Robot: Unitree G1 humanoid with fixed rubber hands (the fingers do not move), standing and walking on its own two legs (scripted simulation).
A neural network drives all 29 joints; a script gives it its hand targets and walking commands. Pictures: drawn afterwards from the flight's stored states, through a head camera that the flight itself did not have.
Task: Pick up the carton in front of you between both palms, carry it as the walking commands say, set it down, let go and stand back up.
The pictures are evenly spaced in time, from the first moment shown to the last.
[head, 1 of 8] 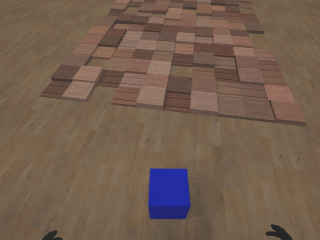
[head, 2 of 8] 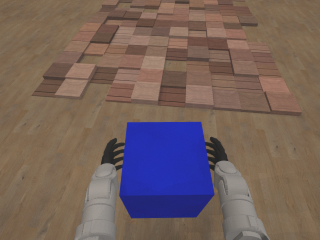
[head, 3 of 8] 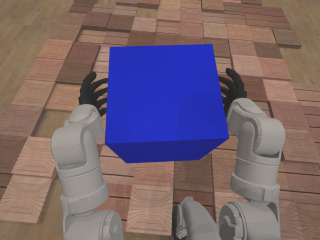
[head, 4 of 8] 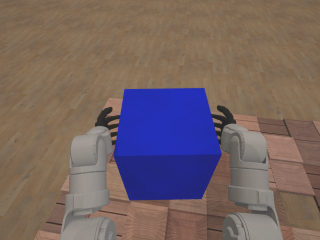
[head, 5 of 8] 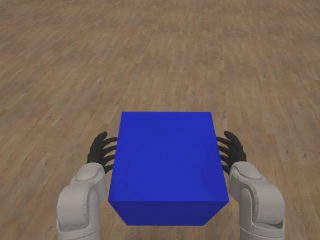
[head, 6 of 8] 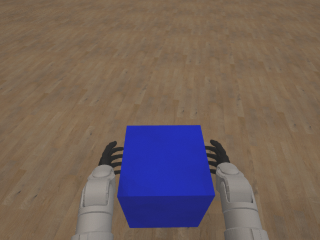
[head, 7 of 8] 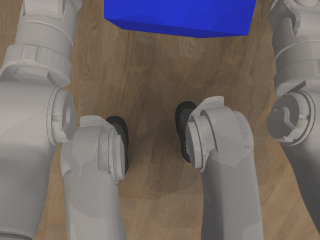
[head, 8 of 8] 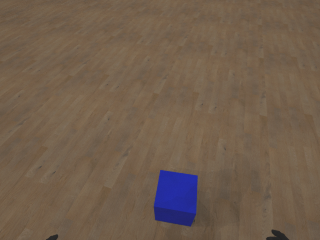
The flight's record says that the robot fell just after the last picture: no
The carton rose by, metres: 0.79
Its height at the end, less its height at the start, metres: +0.00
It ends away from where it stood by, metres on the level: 6.61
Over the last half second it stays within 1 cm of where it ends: yes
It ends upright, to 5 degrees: yes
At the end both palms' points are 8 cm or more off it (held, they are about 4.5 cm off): yes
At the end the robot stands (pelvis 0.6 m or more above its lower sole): yes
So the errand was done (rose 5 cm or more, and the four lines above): yes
